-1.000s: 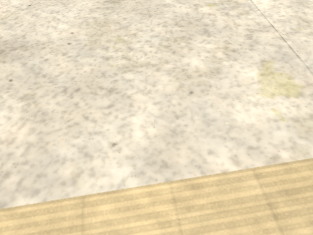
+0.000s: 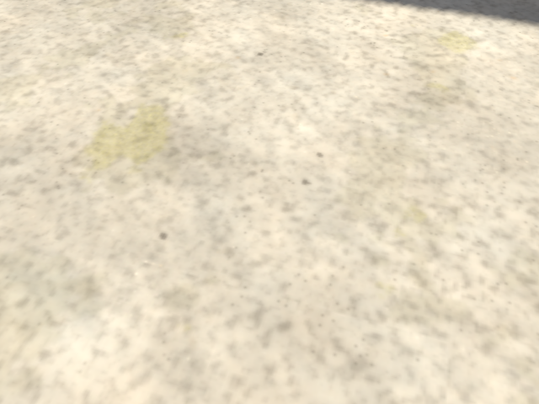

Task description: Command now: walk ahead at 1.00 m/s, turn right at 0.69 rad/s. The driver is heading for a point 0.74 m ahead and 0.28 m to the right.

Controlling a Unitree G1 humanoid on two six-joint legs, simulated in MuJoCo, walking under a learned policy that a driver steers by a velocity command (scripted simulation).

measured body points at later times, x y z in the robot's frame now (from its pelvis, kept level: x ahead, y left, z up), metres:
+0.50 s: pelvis +0.44 -0.08 +0.01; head +0.45 -0.11 +0.45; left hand +0.53 +0.15 -0.11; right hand +0.62 -0.39 -0.02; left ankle +0.68 +0.05 -0.65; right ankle +0.37 -0.10 -0.73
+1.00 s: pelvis +0.78 -0.21 +0.01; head +0.81 -0.25 +0.45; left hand +1.12 -0.27 -0.04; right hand +0.56 -0.40 -0.12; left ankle +0.82 -0.07 -0.73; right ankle +0.81 -0.40 -0.70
